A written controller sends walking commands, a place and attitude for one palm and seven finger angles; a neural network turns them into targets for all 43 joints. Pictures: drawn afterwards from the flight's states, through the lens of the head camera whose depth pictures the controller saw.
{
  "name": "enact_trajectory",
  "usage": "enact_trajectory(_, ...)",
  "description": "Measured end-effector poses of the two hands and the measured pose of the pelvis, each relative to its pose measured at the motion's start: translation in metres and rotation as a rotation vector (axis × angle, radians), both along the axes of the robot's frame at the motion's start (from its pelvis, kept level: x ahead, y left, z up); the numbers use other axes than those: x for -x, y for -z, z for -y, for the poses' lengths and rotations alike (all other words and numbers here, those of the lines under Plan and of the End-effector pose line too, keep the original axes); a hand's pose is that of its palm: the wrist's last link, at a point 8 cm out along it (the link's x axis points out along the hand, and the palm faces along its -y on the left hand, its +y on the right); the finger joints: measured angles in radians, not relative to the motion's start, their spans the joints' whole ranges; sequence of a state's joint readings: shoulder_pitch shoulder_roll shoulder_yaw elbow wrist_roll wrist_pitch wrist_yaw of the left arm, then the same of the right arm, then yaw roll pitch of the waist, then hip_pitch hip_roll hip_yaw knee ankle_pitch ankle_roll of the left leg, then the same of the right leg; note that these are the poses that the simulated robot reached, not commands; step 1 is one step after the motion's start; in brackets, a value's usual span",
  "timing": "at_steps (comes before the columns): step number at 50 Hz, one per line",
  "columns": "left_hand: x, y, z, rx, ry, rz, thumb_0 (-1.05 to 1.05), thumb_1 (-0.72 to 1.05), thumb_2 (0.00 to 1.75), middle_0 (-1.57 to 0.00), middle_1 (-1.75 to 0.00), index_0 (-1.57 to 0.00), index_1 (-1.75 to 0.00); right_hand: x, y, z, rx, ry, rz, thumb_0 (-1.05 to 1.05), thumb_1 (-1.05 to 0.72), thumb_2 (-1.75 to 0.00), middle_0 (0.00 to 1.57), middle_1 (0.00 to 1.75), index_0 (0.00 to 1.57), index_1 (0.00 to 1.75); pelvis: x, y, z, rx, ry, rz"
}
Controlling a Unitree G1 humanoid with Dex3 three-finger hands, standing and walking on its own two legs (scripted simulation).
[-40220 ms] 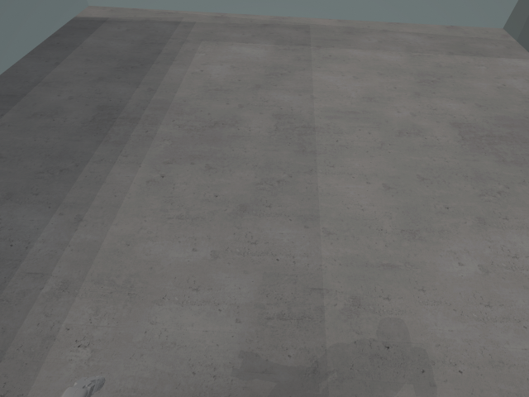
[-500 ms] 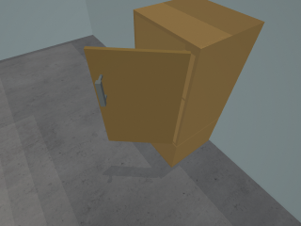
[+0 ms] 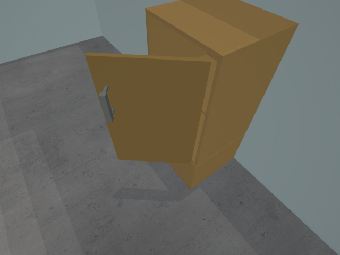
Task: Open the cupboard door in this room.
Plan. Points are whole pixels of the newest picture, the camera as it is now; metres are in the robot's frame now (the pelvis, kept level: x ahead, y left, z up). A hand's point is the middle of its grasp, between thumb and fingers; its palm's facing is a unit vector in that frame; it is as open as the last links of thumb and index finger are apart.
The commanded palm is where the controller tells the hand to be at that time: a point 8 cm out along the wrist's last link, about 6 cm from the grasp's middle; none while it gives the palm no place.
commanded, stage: come to a stop and stand still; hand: left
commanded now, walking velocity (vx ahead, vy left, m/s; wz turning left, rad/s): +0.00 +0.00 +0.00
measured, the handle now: (108, 103) +0.59 +0.25 -0.03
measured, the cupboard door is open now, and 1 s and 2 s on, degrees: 51 51 51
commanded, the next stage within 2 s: look again from close up in 0.20 s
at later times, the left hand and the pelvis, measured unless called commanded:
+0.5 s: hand out of the picture +0.01 +0.18 -0.19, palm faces +0.00 -0.98 -0.22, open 7.4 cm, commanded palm none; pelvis +0.01 +0.01 -0.01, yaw -1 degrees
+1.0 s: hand out of the picture +0.00 +0.22 -0.18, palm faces -0.04 -0.97 -0.22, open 7.4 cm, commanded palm none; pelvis -0.01 +0.03 -0.01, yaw -2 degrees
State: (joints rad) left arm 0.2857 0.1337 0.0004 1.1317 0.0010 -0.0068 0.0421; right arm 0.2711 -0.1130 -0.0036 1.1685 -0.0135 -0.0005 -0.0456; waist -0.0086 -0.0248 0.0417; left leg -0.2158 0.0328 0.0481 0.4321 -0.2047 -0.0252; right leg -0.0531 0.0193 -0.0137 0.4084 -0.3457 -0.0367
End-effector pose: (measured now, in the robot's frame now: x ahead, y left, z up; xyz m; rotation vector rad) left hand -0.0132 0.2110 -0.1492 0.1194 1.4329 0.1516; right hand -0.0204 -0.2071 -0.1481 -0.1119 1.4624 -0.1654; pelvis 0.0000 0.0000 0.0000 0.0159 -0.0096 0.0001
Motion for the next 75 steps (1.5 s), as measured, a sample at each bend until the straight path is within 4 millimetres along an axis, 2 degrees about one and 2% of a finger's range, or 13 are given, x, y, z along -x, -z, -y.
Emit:
enact_trajectory(7, -0.001, 0.002, 0.006, 0.010, -0.008, -0.005, 0.00, 0.91, 0.90, -0.20, -0.30, -0.20, -0.30, -0.025, -0.002, 0.015, 0.033, -0.014, 0.048, 0.01, -0.92, -0.90, 0.20, 0.30, 0.20, 0.30, -0.007, 0.000, 0.003, -0.002, 0.002, 0.002)
enact_trajectory(14, -0.004, 0.002, 0.007, 0.010, -0.009, -0.009, 0.00, 0.91, 0.90, -0.20, -0.30, -0.20, -0.30, -0.042, -0.004, 0.020, 0.043, -0.028, 0.076, 0.00, -0.92, -0.90, 0.20, 0.30, 0.20, 0.30, -0.011, 0.000, 0.005, -0.002, 0.002, 0.002)
enact_trajectory(21, -0.011, 0.003, -0.004, -0.020, 0.048, 0.027, 0.00, 0.90, 0.90, -0.20, -0.30, -0.20, -0.30, -0.057, 0.000, 0.019, 0.042, -0.018, 0.164, 0.00, -0.92, -0.90, 0.20, 0.30, 0.20, 0.30, -0.010, 0.008, -0.004, 0.023, 0.020, -0.016)
enact_trajectory(30, -0.036, 0.002, -0.039, -0.064, 0.066, 0.123, 0.00, 0.90, 0.90, -0.20, -0.30, -0.20, -0.30, -0.053, 0.002, 0.001, 0.039, -0.023, 0.201, 0.00, -0.93, -0.90, 0.20, 0.30, 0.20, 0.30, -0.003, 0.011, -0.020, 0.015, 0.025, 0.010)
enact_trajectory(35, -0.041, -0.001, -0.051, -0.068, 0.081, 0.144, 0.00, 0.91, 0.90, -0.20, -0.30, -0.20, -0.30, -0.043, -0.001, -0.005, 0.038, -0.036, 0.186, 0.00, -0.93, -0.90, 0.20, 0.30, 0.20, 0.30, 0.004, 0.009, -0.026, 0.012, 0.026, 0.006)
enact_trajectory(43, -0.027, -0.002, -0.059, -0.061, 0.088, 0.105, 0.00, 0.91, 0.90, -0.20, -0.30, -0.20, -0.30, -0.027, -0.004, -0.009, 0.039, -0.038, 0.147, 0.00, -0.92, -0.90, 0.20, 0.30, 0.20, 0.30, 0.009, 0.006, -0.031, 0.010, 0.031, -0.004)
enact_trajectory(53, -0.002, 0.003, -0.056, -0.038, 0.075, 0.026, 0.00, 0.91, 0.90, -0.20, -0.30, -0.20, -0.30, -0.019, -0.003, -0.006, 0.042, -0.033, 0.108, 0.00, -0.91, -0.90, 0.20, 0.30, 0.20, 0.30, 0.007, 0.008, -0.032, 0.008, 0.036, -0.007)
enact_trajectory(58, 0.008, 0.009, -0.054, -0.017, 0.034, -0.011, 0.00, 0.90, 0.90, -0.20, -0.30, -0.20, -0.30, -0.025, 0.001, -0.007, 0.048, -0.043, 0.078, 0.00, -0.91, -0.90, 0.20, 0.30, 0.20, 0.30, -0.008, 0.013, -0.036, 0.021, 0.027, -0.010)
enact_trajectory(62, 0.012, 0.017, -0.059, 0.001, 0.019, -0.068, 0.00, 0.90, 0.90, -0.20, -0.30, -0.20, -0.30, -0.043, -0.001, -0.015, 0.069, -0.043, 0.088, 0.00, -0.91, -0.90, 0.20, 0.30, 0.20, 0.30, -0.025, 0.016, -0.045, 0.010, 0.038, -0.008)
enact_trajectory(66, -0.004, 0.014, -0.064, -0.007, 0.042, -0.096, 0.00, 0.91, 0.90, -0.20, -0.30, -0.20, -0.30, -0.056, -0.005, -0.027, 0.076, -0.024, 0.125, 0.00, -0.91, -0.90, 0.20, 0.30, 0.20, 0.30, -0.031, 0.012, -0.050, 0.007, 0.059, -0.005)
enact_trajectory(69, -0.031, 0.008, -0.067, -0.021, 0.056, -0.046, 0.00, 0.91, 0.90, -0.20, -0.30, -0.20, -0.30, -0.058, -0.006, -0.033, 0.061, -0.019, 0.118, 0.00, -0.91, -0.90, 0.20, 0.30, 0.20, 0.30, -0.032, 0.007, -0.051, 0.007, 0.058, -0.002)
enact_trajectory(75, -0.083, 0.001, -0.067, -0.060, 0.093, 0.100, 0.00, 0.91, 0.90, -0.20, -0.30, -0.20, -0.30, -0.063, 0.002, -0.025, 0.046, 0.005, 0.113, 0.01, -0.93, -0.90, 0.20, 0.30, 0.20, 0.30, -0.031, 0.008, -0.043, -0.001, 0.058, 0.000)
